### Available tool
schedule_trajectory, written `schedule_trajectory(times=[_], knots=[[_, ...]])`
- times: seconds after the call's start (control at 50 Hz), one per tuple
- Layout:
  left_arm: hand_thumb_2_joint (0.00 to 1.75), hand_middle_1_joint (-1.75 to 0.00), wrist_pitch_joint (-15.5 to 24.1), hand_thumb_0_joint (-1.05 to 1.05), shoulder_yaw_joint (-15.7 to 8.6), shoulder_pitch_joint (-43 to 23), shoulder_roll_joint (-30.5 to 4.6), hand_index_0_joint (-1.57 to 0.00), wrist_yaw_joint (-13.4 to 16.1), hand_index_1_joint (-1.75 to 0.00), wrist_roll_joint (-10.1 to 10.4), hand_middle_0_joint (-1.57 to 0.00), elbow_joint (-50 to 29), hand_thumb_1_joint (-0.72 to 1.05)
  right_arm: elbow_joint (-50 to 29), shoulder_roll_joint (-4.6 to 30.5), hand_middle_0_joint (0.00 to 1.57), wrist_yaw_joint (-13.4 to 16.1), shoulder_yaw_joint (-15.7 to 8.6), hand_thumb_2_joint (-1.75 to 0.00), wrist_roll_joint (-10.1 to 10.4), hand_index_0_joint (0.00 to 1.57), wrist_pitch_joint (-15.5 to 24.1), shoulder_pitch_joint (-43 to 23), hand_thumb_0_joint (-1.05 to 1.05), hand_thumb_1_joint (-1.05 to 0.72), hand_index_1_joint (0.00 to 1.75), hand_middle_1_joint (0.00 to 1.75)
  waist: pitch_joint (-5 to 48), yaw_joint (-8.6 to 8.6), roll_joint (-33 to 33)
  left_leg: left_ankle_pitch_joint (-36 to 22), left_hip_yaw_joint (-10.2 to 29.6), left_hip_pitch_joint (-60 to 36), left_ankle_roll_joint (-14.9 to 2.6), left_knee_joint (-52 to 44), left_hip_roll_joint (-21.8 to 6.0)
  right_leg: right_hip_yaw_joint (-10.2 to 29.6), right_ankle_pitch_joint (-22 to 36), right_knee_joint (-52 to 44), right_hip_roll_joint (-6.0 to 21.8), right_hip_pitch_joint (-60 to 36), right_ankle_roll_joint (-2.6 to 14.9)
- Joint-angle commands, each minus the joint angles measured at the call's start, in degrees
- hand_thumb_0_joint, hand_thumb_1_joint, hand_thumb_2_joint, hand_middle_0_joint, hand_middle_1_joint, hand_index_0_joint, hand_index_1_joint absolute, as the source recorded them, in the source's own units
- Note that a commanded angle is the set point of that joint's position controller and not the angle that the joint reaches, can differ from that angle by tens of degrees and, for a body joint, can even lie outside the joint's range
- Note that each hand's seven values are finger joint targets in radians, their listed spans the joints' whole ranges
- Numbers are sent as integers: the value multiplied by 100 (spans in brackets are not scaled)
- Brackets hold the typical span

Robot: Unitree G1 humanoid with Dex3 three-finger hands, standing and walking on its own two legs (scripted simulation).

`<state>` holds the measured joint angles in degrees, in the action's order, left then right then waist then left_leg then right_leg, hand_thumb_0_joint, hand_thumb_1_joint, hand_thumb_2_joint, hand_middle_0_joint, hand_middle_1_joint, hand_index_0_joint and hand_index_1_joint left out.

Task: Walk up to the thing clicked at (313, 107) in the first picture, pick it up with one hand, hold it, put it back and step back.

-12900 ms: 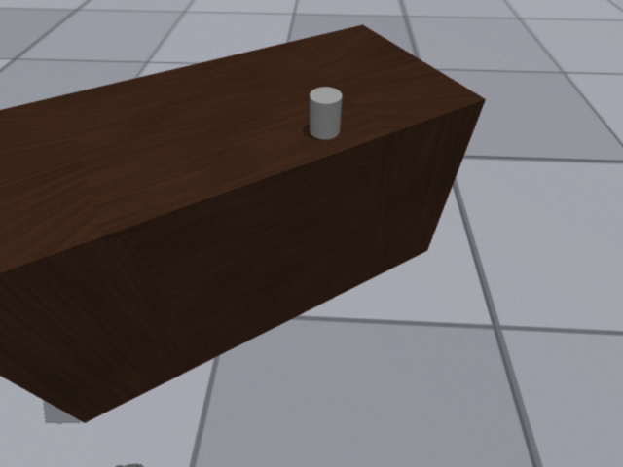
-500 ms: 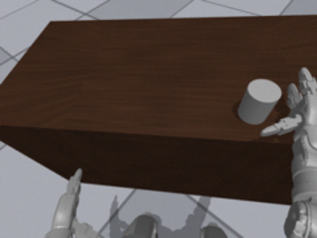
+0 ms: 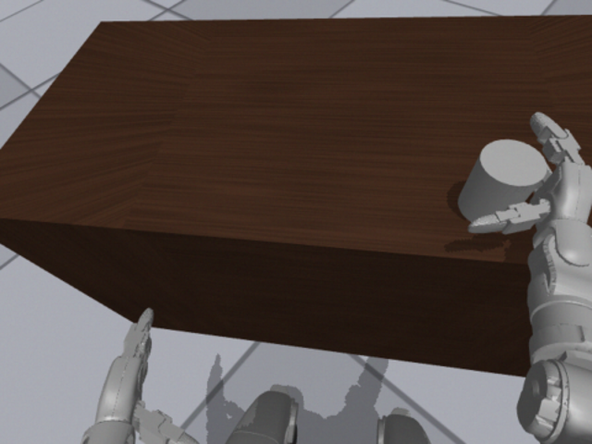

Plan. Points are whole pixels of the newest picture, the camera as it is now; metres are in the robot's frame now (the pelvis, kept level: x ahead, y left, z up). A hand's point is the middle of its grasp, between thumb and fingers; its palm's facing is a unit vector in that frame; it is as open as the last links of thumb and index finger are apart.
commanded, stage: close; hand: right
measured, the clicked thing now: (497, 185) +0.47 -0.19 +0.05
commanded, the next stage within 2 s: settle in 0.52 s
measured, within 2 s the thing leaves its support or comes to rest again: leaves its support in 0.90 s
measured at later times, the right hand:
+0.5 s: hand (514, 181) +0.46 -0.20 +0.07, palm faces +0.14 +0.99 +0.03, open 10.7 cm
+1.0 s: hand (515, 172) +0.46 -0.20 +0.09, palm faces +0.13 +0.99 -0.01, open 10.9 cm
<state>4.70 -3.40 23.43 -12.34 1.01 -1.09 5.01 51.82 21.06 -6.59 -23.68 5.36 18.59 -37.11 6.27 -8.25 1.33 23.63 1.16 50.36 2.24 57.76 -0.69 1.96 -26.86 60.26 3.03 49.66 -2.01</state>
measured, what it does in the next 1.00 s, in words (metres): stands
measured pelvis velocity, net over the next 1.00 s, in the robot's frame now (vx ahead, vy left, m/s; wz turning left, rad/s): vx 0.01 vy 0.00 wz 0.00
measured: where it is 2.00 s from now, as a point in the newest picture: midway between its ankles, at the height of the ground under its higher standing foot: outside the picture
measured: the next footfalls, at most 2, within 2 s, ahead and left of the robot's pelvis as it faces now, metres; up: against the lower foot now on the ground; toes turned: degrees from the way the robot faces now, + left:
none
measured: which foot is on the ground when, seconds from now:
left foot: down 0.00-1.00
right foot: down 0.00-1.00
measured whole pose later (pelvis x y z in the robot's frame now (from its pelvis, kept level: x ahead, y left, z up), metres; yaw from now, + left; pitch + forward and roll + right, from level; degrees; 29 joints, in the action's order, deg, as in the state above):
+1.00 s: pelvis +0.01 +0.00 +0.01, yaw +0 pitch +14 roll +1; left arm 2.7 -2.9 21.2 -12.8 1.8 -0.6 10.8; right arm 49.0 20.0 -5.6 -20.6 4.9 14.8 -34.9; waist 6.3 -7.1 0.7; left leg 23.0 1.2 44.1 2.4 53.0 -0.9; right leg 1.6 -26.3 55.6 2.9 43.5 -1.8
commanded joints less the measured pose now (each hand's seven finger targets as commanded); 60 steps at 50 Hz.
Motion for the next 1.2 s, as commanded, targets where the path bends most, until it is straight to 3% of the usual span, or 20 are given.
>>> schedule_trajectory(times=[0.0, 0.1, 0.12, 0.22, 0.26, 0.34, 0.36, 0.42, 0.48, 0.58, 0.82, 0.9, 0.94, 1.0, 1.04, 1.06, 1.08, 1.12, 1.16, 1.18], knots=[[6, -5, 291, 0, -418, 194, -784, -5, 50, -5, -28, -5, -1138, -56, -1794, 1263, 58, -12, 138, -13, -52, 58, 506, -2898, 0, 46, 34, 34, 2947, -41, -831, -1676, -151, -1342, -255, -596, 137, -208, 1660, -670, -239, -1613, 231], [6, -5, 162, 0, -758, 362, -1159, -4, 63, -6, -23, -5, -493, -57, -1190, 1328, 70, 104, -72, -24, -16, 70, 213, -2354, 0, 38, 46, 46, 2737, 112, -1067, -1483, -295, -1122, -291, -651, 197, -109, 1916, -876, -192, -1808, 128], [6, -5, 187, 0, -491, -120, -951, -4, 32, -5, -9, -5, -1041, -56, -1580, 1128, 74, 118, 90, -26, -23, 74, 227, -2450, 0, 37, 50, 49, 2935, 194, -1017, -1604, -300, -1263, -296, -652, 200, -95, 2123, -894, -171, -1889, 106], [6, -4, 49, 0, -635, 206, -952, -4, 4, -5, 16, -5, -405, -56, -850, 942, 93, 99, -4, -36, 36, 93, 132, -1622, 0, 31, 64, 64, 2184, 164, -471, -1625, -328, -1332, -281, -707, 222, -132, 1985, -913, -182, -1403, 171], [6, -4, 117, 0, -632, -499, -1027, -4, 13, -5, 23, -5, -1232, -56, -1236, 808, 98, 34, 65, -43, 58, 98, 214, -1868, 0, 26, 72, 71, 2479, 39, -17, -1763, -296, -1611, -248, -707, 203, -127, 1907, -876, -187, -1289, 239], [4, -4, 122, 0, -385, 106, -685, -5, -4, -3, 29, -4, -662, -54, -911, 728, 106, -31, 116, -60, 82, 106, 384, -1906, 0, 12, 86, 86, 2054, -84, -36, -1444, -192, -1369, -207, -786, 171, -176, 1394, -813, -221, -1100, 317], [4, -4, 130, 0, -469, 29, -776, -5, 16, -4, 39, -4, -814, -54, -1406, 1176, 109, -21, -87, -66, 65, 110, 488, -2200, 0, 8, 91, 90, 2188, -36, -199, -1360, -163, -1412, -212, -807, 149, -197, 1302, -820, -222, -1153, 311], [3, -4, 78, 0, -421, 450, -675, -5, -15, -3, 8, -4, -588, -53, -1055, 740, 116, -31, 249, -87, -21, 117, 411, -1894, 0, -8, 107, 107, 1997, -32, -543, -1245, -128, -1055, -243, -742, 142, -265, 1195, -862, -249, -1267, 252], [2, -4, 90, 0, -520, 290, -876, -5, -7, -3, 10, -4, -920, -53, -1693, 1151, 122, 20, 130, -101, -38, 124, 363, -2196, 0, -17, 119, 119, 2702, 12, -877, -1665, -159, -1395, -240, -737, 130, -256, 1679, -842, -249, -1750, 210], [2, -4, 82, 0, -529, -179, -898, -5, 13, -3, 57, -4, -989, -53, -1594, 1174, 131, 113, 24, -116, 40, 134, 241, -2463, 0, -26, 134, 133, 2374, 70, -743, -1375, -243, -1257, -264, -798, 155, -163, 1477, -970, -203, -1576, 201], [5, -5, 110, 0, -369, -234, -818, -6, 97, -4, 49, -5, -638, -54, -2301, 1494, 126, 72, -58, -130, 144, 132, 342, -3098, 0, -4, 143, 143, 2864, 199, -859, -1650, -210, -1789, -255, -933, 157, -187, 1726, -1068, -257, -1964, 213], [6, -5, 117, 0, -332, -229, -824, -5, 116, -5, 45, -5, -213, -55, -1396, 898, 125, 49, 323, -130, 176, 131, 230, -2501, 0, -1, 143, 143, 2281, 95, -671, -1568, -280, -1516, -260, -1026, 196, -139, 1885, -1203, -233, -2023, 189], [6, -5, 153, 0, -616, -434, -1168, -5, 193, -5, 52, -5, -725, -55, -3003, 2065, 125, 147, -164, -132, 104, 132, 355, -3655, 0, -1, 144, 144, 3437, 223, -1110, -2080, -198, -2046, -257, -1028, 162, -206, 2333, -1133, -248, -2712, 191], [6, -5, 69, 0, -258, 49, -614, -5, 93, -5, 58, -5, 417, -55, -1005, 534, 123, 24, 538, -132, 192, 130, 7, -2109, 0, 2, 143, 143, 1708, 79, -596, -1730, -271, -1616, -248, -1189, 174, -195, 1960, -1299, -291, -1971, 224], [5, -5, 231, 0, -574, -730, -1116, -5, 203, -4, 89, -5, -593, -55, -3041, 1898, 123, 123, -147, -132, 211, 130, 237, -3665, 0, 1, 143, 143, 3457, 240, -931, -2311, -183, -2300, -215, -1143, 122, -223, 2438, -1208, -263, -2743, 231], [6, -5, 173, 0, -548, -298, -1065, -5, 213, -5, 66, -5, -179, -55, -2753, 1990, 123, 131, -201, -131, 172, 130, 149, -3422, 0, 3, 143, 143, 3219, 256, -916, -2335, -201, -2286, -220, -1172, 140, -240, 2469, -1213, -272, -2753, 237], [6, -5, 135, 0, -396, -147, -885, -5, 174, -5, 60, -5, 147, -55, -1675, 1103, 122, 54, 276, -132, 182, 129, -37, -2350, 0, 3, 143, 143, 2366, 206, -562, -2169, -260, -2068, -227, -1216, 161, -217, 2313, -1304, -292, -2396, 236], [5, -5, 188, 0, -194, -581, -644, -5, 125, -5, 121, -5, 81, -55, -1175, 520, 122, -28, 521, -133, 281, 129, -90, -2324, 0, 3, 144, 144, 1934, 94, -280, -1911, -285, -1914, -208, -1309, 159, -165, 2077, -1424, -268, -2124, 246], [6, -5, 243, 0, -728, -773, -1278, -5, 261, -4, 122, -5, -320, -55, -2805, 1999, 122, 64, -192, -133, 224, 129, 97, -3553, 0, -1, 144, 144, 3253, 275, -713, -2264, -208, -2398, -197, -1293, 113, -220, 2376, -1389, -243, -2796, 238], [5, -5, 183, 0, -472, -294, -1002, -5, 225, -4, 102, -5, 198, -54, -2128, 1643, 122, 31, 12, -134, 185, 129, -39, -2933, 0, 0, 145, 145, 2703, 309, -774, -2154, -232, -2213, -217, -1320, 138, -227, 2345, -1459, -256, -2716, 218]])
